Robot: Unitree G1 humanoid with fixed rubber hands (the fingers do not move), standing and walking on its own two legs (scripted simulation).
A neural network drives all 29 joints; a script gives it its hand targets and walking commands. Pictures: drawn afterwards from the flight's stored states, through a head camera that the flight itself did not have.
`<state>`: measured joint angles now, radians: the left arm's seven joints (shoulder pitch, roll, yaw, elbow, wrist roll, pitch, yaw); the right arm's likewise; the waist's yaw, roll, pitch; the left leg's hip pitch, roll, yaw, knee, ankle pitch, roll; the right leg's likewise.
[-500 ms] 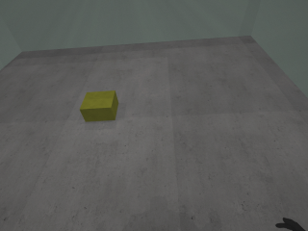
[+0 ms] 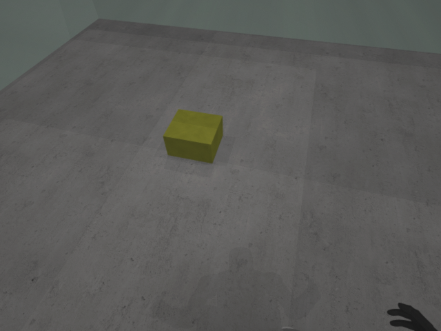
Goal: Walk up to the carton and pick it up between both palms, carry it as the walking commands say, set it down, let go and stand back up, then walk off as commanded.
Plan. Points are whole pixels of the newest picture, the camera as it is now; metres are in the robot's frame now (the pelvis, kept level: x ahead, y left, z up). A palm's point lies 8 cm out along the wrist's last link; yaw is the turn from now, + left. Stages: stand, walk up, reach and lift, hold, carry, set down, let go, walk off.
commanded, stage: walk up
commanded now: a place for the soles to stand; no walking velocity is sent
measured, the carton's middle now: (194, 135) +1.30 +0.18 -0.68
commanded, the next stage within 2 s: none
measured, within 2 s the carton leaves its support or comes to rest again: neither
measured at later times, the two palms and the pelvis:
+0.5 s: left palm (29, 315) +0.19 +0.37 -0.06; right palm (350, 186) +0.45 -0.28 -0.05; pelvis +0.23 +0.00 +0.00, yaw +9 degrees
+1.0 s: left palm (77, 177) +0.50 +0.38 -0.05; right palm (340, 171) +0.53 -0.30 -0.10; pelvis +0.43 +0.03 -0.01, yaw +8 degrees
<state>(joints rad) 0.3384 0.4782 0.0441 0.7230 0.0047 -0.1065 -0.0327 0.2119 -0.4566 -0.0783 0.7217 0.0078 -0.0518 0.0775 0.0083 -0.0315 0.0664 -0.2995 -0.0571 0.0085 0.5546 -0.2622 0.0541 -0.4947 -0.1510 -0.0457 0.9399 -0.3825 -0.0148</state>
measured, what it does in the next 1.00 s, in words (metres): walks ahead: right foot, then left foot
